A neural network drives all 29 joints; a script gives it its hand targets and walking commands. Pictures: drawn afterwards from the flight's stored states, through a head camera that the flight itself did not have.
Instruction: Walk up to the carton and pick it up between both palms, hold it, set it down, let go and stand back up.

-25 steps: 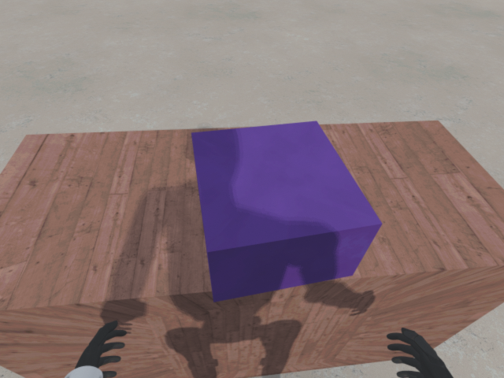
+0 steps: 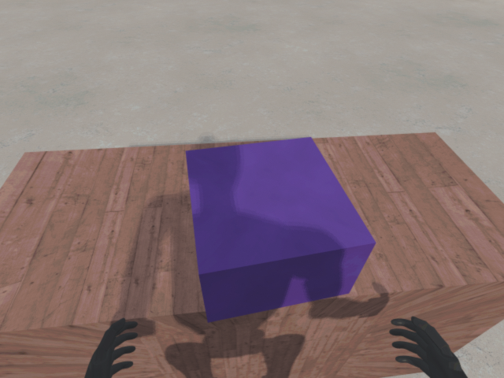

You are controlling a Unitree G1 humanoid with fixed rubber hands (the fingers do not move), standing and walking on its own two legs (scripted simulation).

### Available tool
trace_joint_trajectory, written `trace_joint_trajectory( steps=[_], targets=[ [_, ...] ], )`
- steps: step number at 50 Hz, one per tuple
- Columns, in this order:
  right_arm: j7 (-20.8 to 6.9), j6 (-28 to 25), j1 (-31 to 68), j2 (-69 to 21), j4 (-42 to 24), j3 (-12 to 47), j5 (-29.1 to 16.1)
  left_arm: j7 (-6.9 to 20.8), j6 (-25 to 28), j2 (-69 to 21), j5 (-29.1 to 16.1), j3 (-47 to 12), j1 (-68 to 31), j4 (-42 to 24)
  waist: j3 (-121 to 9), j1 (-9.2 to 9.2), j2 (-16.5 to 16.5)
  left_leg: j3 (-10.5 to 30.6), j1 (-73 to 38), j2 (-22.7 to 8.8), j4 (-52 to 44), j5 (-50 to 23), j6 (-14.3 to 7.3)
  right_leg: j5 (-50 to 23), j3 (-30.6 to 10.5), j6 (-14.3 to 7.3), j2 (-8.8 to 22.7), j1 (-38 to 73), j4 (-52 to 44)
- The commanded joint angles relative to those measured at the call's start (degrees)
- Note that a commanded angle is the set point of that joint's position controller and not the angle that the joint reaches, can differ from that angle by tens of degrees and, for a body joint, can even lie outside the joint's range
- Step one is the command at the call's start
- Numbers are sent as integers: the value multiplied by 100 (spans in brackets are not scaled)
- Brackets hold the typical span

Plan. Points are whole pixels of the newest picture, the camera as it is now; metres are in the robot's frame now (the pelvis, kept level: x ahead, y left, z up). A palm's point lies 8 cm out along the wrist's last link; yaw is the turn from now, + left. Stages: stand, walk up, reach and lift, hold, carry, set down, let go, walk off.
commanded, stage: reach and lift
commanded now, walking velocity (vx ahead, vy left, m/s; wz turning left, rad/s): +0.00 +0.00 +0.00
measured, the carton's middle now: (264, 220) +0.41 -0.02 +0.01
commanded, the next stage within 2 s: none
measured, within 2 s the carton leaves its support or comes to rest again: neither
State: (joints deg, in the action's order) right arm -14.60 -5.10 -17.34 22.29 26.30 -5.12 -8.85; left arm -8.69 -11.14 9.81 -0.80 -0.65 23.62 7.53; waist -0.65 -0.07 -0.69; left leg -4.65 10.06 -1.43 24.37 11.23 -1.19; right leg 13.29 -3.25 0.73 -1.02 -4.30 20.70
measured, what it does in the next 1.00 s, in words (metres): stands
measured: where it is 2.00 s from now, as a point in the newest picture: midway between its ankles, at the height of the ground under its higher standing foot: outside the picture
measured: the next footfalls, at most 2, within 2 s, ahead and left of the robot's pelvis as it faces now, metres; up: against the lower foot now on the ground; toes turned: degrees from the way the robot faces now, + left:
none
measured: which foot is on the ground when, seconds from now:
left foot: down 0.00-1.00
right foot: down 0.00-1.00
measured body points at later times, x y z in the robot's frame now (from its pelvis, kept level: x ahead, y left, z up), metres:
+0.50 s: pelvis +0.00 -0.01 +0.00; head -0.02 +0.00 +0.45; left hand +0.18 +0.20 +0.02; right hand +0.18 -0.29 +0.02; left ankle +0.03 +0.10 -0.74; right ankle -0.02 -0.13 -0.74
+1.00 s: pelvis +0.00 -0.01 +0.00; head -0.02 -0.01 +0.45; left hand +0.24 +0.20 +0.06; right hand +0.25 -0.29 +0.05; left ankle +0.03 +0.10 -0.74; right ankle -0.02 -0.13 -0.74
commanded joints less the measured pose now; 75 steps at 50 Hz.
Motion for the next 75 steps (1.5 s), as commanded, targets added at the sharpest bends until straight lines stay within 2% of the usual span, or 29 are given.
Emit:
trace_joint_trajectory(
  steps=[1,8,12,22,24,27,32,34,36,38,39,43,44,45,47,48,50,51,54,55,56,58,61,66,67,70,72,74,75],
  targets=[
    [66,-272,16,1534,-1742,-566,-923,-211,568,-68,-263,131,37,-2284,-285,235,442,517,-1714,35,-767,-1753,460,-1268,188,-384,-343,-1213,-679],
    [3,-301,100,1679,-2162,-764,-1071,-330,657,-46,-349,-13,-4,-2916,-190,177,257,471,-1661,33,-763,-1522,501,-815,177,-510,-340,-1424,-793],
    [-24,-362,-1,1740,-2611,-792,-1190,-315,656,-233,-509,-155,350,-2993,-416,161,779,555,-1832,-4,-736,-1766,466,-1058,204,-443,-408,-1429,-801],
    [-210,-362,81,2019,-2531,-737,-1628,-578,653,-489,-369,-278,148,-3508,-246,251,302,633,-1746,-160,-710,-1619,587,-730,199,-537,-355,-1653,-725],
    [-237,-402,421,2230,-2723,-895,-1698,-626,708,-421,-514,-370,-289,-3780,-558,182,472,602,-1560,-138,-722,-1220,488,-523,186,-504,-364,-1659,-630],
    [-187,-505,662,2084,-3094,-661,-1744,-642,745,-316,-482,-157,-449,-3596,-297,379,582,465,-1188,-32,-721,-1095,423,-609,117,-454,-291,-1617,-570],
    [-197,-266,1147,2221,-2615,-744,-1738,-701,502,-447,-587,-335,-1014,-3401,-295,283,516,524,-1207,-116,-798,-421,419,-160,97,-521,-265,-1857,-618],
    [-161,-207,1350,2076,-2653,-515,-1837,-753,451,-306,-549,-104,-1229,-3538,-416,464,475,443,-1162,-119,-809,-517,398,-255,24,-483,-222,-1739,-572],
    [-97,-90,1505,2142,-2542,-556,-1842,-718,305,-370,-533,-72,-1278,-3436,-277,332,432,452,-1220,-96,-802,-815,428,-522,38,-554,-235,-1652,-610],
    [-13,-11,2270,2243,-2837,-784,-1714,-701,207,-211,-767,-182,-2054,-3428,-518,242,561,389,-1117,-58,-857,-271,320,-246,0,-450,-195,-1815,-576],
    [6,21,1614,2061,-2662,-459,-1803,-713,152,-252,-473,173,-1476,-3301,-451,437,504,342,-1283,-82,-826,-790,308,-619,-26,-453,-180,-1586,-550],
    [141,389,2213,2223,-2462,-494,-1771,-664,-275,-290,-640,237,-2021,-3223,-426,348,747,342,-1314,-67,-804,-1033,293,-904,-37,-408,-211,-1591,-613],
    [172,429,1797,2118,-2468,-228,-1874,-665,-331,-179,-395,489,-1740,-3341,-526,493,507,298,-1511,-50,-726,-1493,345,-1173,-28,-435,-247,-1439,-607],
    [237,470,2150,2181,-2580,-379,-1833,-642,-395,-219,-512,427,-2103,-3380,-620,378,524,273,-1507,-45,-674,-1570,353,-1410,-59,-396,-246,-1424,-584],
    [317,550,2144,2217,-2709,-236,-1877,-625,-606,-126,-423,640,-2019,-3617,-938,465,527,338,-1805,-45,-555,-2342,415,-1972,1,-432,-335,-1226,-553],
    [332,613,2750,2257,-2765,-292,-1891,-586,-655,11,-565,644,-2494,-3443,-828,431,556,336,-1622,-22,-552,-2068,380,-1762,-29,-433,-300,-1336,-581],
    [365,664,2356,2243,-2875,-306,-1885,-575,-697,-173,-543,527,-2187,-3776,-989,337,553,353,-1827,-26,-496,-2498,451,-2001,21,-460,-364,-1205,-547],
    [367,667,2855,2369,-2983,-288,-1961,-592,-780,-61,-576,619,-2525,-3893,-1157,449,373,378,-1844,-14,-461,-2761,492,-2301,73,-457,-386,-1139,-479],
    [401,806,3475,2310,-2801,-309,-1899,-478,-880,-40,-708,533,-3208,-3451,-1007,338,535,401,-1586,-12,-512,-2124,391,-1782,67,-428,-342,-1413,-544],
    [434,815,2938,2304,-2852,-165,-1937,-470,-892,-47,-634,680,-2608,-3573,-985,446,551,364,-1667,-6,-493,-2365,388,-2069,31,-446,-344,-1269,-566],
    [415,837,3463,2341,-2826,-239,-1903,-455,-878,26,-716,569,-3270,-3561,-1348,338,585,371,-1673,-8,-435,-2215,365,-1917,28,-409,-344,-1420,-490],
    [433,852,3574,2415,-2891,-182,-1999,-476,-992,98,-707,747,-3248,-3595,-1293,507,457,366,-1842,-22,-392,-2619,419,-2055,68,-461,-403,-1365,-516],
    [395,1038,3955,2493,-2446,-299,-1923,-452,-1125,52,-740,641,-3662,-3493,-1206,350,378,416,-1689,-53,-427,-2295,430,-1660,100,-512,-419,-1586,-517],
    [447,1430,4471,2270,-1751,50,-1896,-394,-1576,257,-594,1110,-4077,-2747,-898,713,553,268,-1410,-67,-650,-1607,258,-1267,32,-433,-345,-1503,-607],
    [444,1547,4803,2316,-1714,-13,-1871,-344,-1667,210,-655,1074,-4249,-2516,-799,598,693,327,-1340,-55,-737,-1204,218,-1056,13,-421,-330,-1596,-614],
    [470,1688,5514,2168,-1869,172,-1850,-276,-1816,437,-802,1283,-4892,-2011,-1015,841,951,243,-945,-28,-721,-1040,79,-988,-36,-359,-257,-1487,-531],
    [499,1736,5347,2183,-1631,205,-1834,-282,-1941,445,-669,1385,-4709,-2113,-1137,887,673,226,-1257,-24,-681,-1410,132,-1264,-8,-382,-274,-1392,-526],
    [510,1836,5789,2228,-1459,170,-1806,-218,-2067,406,-761,1306,-5054,-1656,-1215,787,797,237,-1149,-14,-675,-1189,120,-1075,49,-369,-301,-1453,-534],
    [456,1915,6192,2133,-1388,223,-1872,-254,-2103,555,-776,1326,-5390,-1680,-1180,935,588,240,-963,-44,-703,-915,99,-633,9,-423,-277,-1545,-527]
  ],
)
